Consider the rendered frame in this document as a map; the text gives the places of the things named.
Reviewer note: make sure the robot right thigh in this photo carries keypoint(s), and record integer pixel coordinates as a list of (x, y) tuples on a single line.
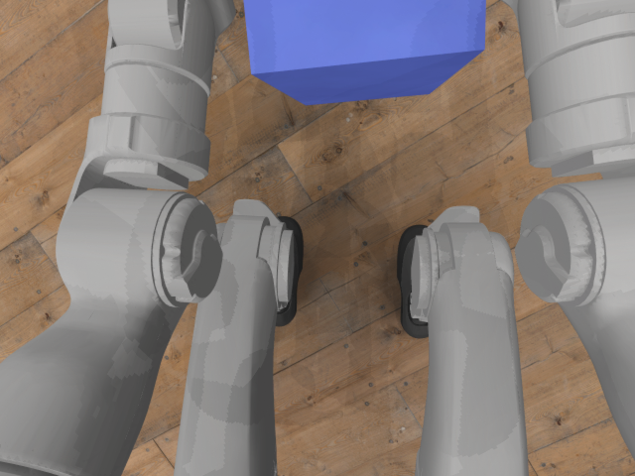
[(474, 423)]

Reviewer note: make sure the robot left upper arm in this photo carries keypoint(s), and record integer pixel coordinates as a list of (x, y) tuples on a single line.
[(73, 399)]

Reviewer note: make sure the robot left forearm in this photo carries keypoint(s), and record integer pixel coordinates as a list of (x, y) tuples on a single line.
[(158, 69)]

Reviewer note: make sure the robot left shin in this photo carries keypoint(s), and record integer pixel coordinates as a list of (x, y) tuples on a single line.
[(251, 207)]

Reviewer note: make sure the carton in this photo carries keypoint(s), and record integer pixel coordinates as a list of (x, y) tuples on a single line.
[(329, 51)]

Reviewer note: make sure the robot right upper arm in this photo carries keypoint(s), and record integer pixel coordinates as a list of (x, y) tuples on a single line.
[(577, 248)]

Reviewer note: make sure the robot right forearm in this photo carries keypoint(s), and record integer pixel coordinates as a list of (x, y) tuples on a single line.
[(579, 59)]

